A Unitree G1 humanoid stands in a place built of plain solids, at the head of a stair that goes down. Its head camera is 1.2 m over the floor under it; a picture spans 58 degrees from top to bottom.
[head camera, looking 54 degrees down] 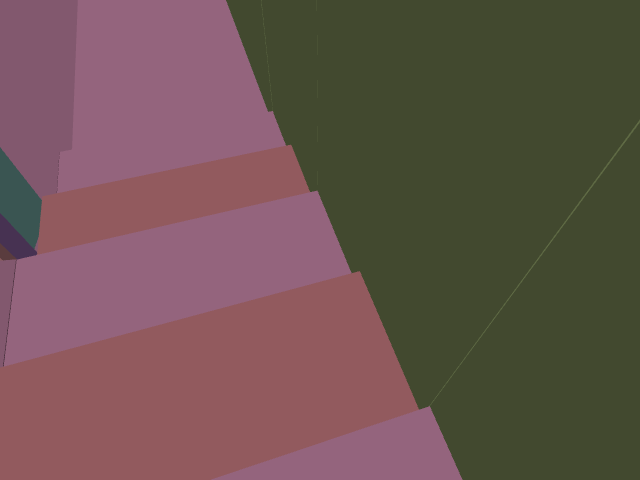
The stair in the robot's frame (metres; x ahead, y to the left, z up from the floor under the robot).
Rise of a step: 0.12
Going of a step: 0.50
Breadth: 1.24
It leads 17 degrees to the left of straight ahead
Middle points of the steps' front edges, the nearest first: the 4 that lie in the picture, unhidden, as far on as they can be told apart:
0.63 0.45 -0.11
1.13 0.61 -0.23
1.58 0.75 -0.36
2.04 0.89 -0.50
